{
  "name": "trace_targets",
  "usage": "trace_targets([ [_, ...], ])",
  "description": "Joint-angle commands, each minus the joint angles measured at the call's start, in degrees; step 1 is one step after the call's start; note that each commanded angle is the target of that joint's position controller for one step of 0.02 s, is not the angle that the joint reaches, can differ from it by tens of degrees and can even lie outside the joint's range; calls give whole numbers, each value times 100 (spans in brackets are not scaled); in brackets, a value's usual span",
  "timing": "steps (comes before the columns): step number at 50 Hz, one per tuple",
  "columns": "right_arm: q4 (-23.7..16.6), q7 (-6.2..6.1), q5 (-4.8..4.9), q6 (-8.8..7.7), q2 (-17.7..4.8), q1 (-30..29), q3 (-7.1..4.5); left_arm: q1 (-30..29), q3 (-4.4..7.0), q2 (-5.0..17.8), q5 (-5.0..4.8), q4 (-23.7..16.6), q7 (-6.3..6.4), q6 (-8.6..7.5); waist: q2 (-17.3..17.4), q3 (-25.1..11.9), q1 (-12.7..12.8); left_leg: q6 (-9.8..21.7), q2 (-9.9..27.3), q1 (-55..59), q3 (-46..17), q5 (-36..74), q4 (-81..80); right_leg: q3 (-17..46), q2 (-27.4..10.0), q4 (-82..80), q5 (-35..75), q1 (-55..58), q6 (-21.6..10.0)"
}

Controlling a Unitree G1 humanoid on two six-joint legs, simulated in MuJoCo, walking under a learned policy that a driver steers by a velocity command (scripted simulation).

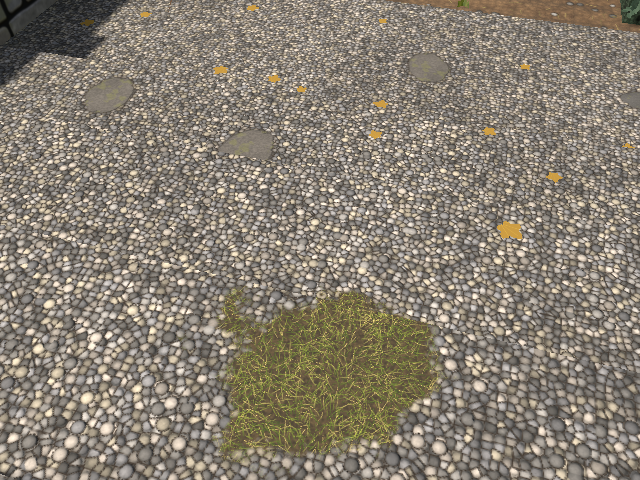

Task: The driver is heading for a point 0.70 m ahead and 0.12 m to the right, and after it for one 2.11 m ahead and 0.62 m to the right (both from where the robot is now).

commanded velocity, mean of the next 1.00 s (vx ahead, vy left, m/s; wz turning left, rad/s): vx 0.48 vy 0.00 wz -0.22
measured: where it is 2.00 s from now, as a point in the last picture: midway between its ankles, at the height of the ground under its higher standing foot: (366, 435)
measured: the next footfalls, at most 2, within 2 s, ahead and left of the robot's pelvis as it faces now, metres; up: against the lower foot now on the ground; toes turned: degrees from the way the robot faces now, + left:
right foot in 0.20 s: +0.20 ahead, -0.13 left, +0.00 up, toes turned +4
left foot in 0.50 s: +0.31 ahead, +0.12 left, +0.00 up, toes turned +0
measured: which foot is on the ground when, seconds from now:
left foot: down 0.00-0.22, up 0.24-0.48, down 0.50-0.86, up 0.88-1.00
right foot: up 0.00-0.18, down 0.20-0.52, up 0.54-0.86, down 0.88-1.00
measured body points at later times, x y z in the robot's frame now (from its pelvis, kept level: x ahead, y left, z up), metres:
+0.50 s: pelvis +0.26 -0.01 -0.05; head +0.25 +0.00 +0.40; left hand +0.17 +0.20 -0.20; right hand +0.44 -0.21 -0.14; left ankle +0.29 +0.12 -0.71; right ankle +0.17 -0.13 -0.73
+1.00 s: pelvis +0.54 -0.08 -0.18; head +0.55 -0.08 +0.27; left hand +0.71 +0.15 -0.31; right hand +0.47 -0.30 -0.32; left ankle +0.47 +0.11 -0.72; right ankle +0.55 -0.14 -0.92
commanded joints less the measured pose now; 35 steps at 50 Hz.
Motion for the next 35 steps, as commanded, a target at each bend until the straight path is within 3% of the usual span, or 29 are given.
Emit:
trace_targets([
  [1,-415,125,18,-172,-201,-438,80,267,-62,-22,-70,-348,103,69,139,223,473,1074,1520,-779,-1631,612,-1733,-100,7,-751,320,-177,65],
  [3,-379,195,-109,-149,-524,-299,13,-309,-85,60,-170,-507,83,56,240,354,312,788,1051,-1654,-981,753,-1748,-514,259,-2039,1168,611,267],
  [5,-145,326,-244,-25,-599,409,-6,-559,-160,-129,-130,-565,-61,49,578,298,96,778,983,-1799,-909,651,-1408,-668,533,-2114,2059,977,357],
  [6,-208,334,-462,-26,-625,266,1,90,-151,-77,0,-347,-137,-42,523,200,373,642,1003,-2335,-850,860,-798,-525,524,-1202,3165,1677,296],
  [8,-429,282,-427,-44,-561,-177,25,934,45,418,54,-147,-87,-144,316,99,892,622,983,-2520,-979,1607,121,-749,657,-978,2336,2262,336],
  [10,-791,316,-281,-100,-833,-989,-88,2644,261,839,34,326,28,-240,-268,-7,1796,598,718,-2890,-1075,2564,2184,-894,909,-1670,1180,3497,212],
  [11,-803,383,-205,-199,-651,-703,-90,3167,325,1056,-90,446,80,-269,-780,-386,1852,435,89,-2761,-820,1351,4539,136,364,-2694,1619,3650,-663],
  [12,-532,391,-306,-226,330,552,122,2510,140,1106,-106,238,-47,-309,-1138,-911,828,67,-323,-3319,-681,-2365,6328,2547,-1119,-3378,4452,3566,-2385],
  [13,-756,237,-200,-161,326,677,113,1983,123,992,-45,75,-172,-406,-598,-498,498,-43,-101,-4083,-1051,-2306,6922,3804,-1688,-3927,4517,3021,-2941],
  [14,-997,111,-228,-13,-126,181,74,1075,100,693,-169,-37,-211,-439,-484,335,438,-289,513,-4896,-1203,-1694,7149,4535,-1936,-4138,1890,1921,-2844],
  [15,-1093,-12,-367,94,-375,-243,83,496,-69,103,-285,-207,-150,-396,318,89,475,-454,762,-4955,-1200,-1199,6864,4212,-1662,-4175,944,1493,-2639],
  [16,-1145,-100,-454,180,-152,-311,216,75,-178,-176,-186,-277,-75,-363,418,31,335,-659,921,-4624,-1189,-652,6254,3620,-1221,-4126,967,840,-2467],
  [18,-1207,-125,-447,248,185,-291,387,132,-239,-209,-175,-72,23,-324,102,189,171,-917,1215,-3678,-721,-688,4962,2413,-413,-4086,879,-285,-2041],
  [19,-1225,-73,-387,223,136,-380,407,577,-195,-88,-252,123,70,-361,-40,77,264,-1003,1231,-3275,-293,-566,4310,1826,-57,-3974,780,-489,-1836],
  [21,-1434,109,-298,216,196,-861,521,986,-122,348,-210,351,-47,-337,-194,44,316,-1038,1039,-1340,477,-672,3362,936,495,-3833,650,-1826,-1359],
  [22,-1063,198,-420,183,116,176,528,817,-83,647,45,246,-102,-297,-423,-57,8,-939,905,119,774,750,4651,744,651,-3406,889,-2831,-1219],
  [23,-1050,198,-456,150,-113,731,428,198,-51,826,5,-119,-127,-303,-162,-95,-443,-956,754,755,931,631,4733,611,712,-2910,958,-3338,-1227],
  [24,-1117,137,-381,144,-453,1195,269,-301,4,1011,-62,-445,-127,-366,180,-241,-841,-959,513,1590,1194,244,4444,502,797,-2136,1867,-3559,-1246],
  [25,-847,29,-397,131,-722,2387,100,-980,105,1170,-95,-795,-178,-493,736,-371,-1529,-827,320,2678,1159,-376,3601,485,973,-746,2611,-3895,-1205],
  [26,-422,-146,-486,71,-880,3829,-2,-1516,126,933,-124,-1051,-340,-640,1120,-431,-2186,-331,569,3422,462,-542,2569,580,1231,1493,2015,-4306,-1125],
  [27,-579,-76,-376,37,-1165,3034,126,53,-89,-320,-134,-660,-539,-642,1400,-815,-769,1460,2390,2807,-2671,1935,1510,539,1426,2798,-1025,-4243,-737],
  [28,-928,-19,-332,-29,-1102,1818,187,295,-75,-268,-188,-822,-463,-563,75,-314,-160,2018,2883,1678,-3710,2529,1033,886,1284,2945,-628,-4503,-576],
  [29,-910,9,-328,-20,-498,1032,322,257,-93,-182,-46,-837,-324,-359,403,184,66,1959,3499,927,-4128,308,791,1296,538,2602,165,-5306,-488],
  [30,-1019,12,-205,-13,225,464,511,255,-26,76,114,-700,-136,-164,146,32,249,1784,3309,219,-3976,-668,796,1183,215,2239,680,-4939,-279],
  [31,-1230,-73,-233,-40,786,-245,712,455,-134,-100,302,-539,-58,-48,11,-86,463,1446,2759,-448,-2946,-760,1084,1103,116,1224,1689,-4367,-145],
  [32,-1312,-241,-293,-49,985,-714,787,453,-233,-220,419,-370,-118,-24,104,238,554,1017,2326,-1368,-2067,-853,1189,922,-149,153,2881,-3619,-67],
  [33,-1404,-407,-289,-108,686,-743,720,667,-213,-262,273,-215,-149,-117,78,66,506,541,1601,-2628,-487,-1457,1465,152,-26,-1147,4941,-1674,-85],
  [34,-1226,-457,-363,-147,342,-314,675,520,-158,-213,159,-169,-180,-89,373,193,527,366,1511,-3509,-16,-2430,1379,-345,173,-1293,5640,-301,-39],
  [35,-1007,-435,-398,-168,251,11,671,148,-54,86,-10,-263,-261,-101,224,333,420,210,1548,-3844,337,-2681,1376,-612,316,-1450,5640,407,15],
])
